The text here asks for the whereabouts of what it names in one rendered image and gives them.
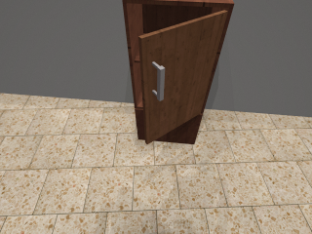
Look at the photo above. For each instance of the cupboard door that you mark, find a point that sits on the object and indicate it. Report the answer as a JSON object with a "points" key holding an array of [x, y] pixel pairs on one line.
{"points": [[187, 51]]}

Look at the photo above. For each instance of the handle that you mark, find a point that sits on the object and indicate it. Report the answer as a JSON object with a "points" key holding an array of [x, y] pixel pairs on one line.
{"points": [[160, 81]]}

